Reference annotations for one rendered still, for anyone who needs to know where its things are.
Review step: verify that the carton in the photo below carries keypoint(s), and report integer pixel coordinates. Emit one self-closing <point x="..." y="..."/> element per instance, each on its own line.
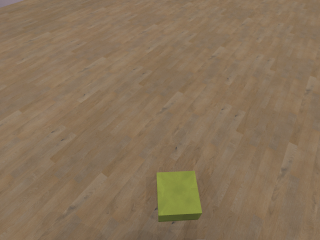
<point x="177" y="196"/>

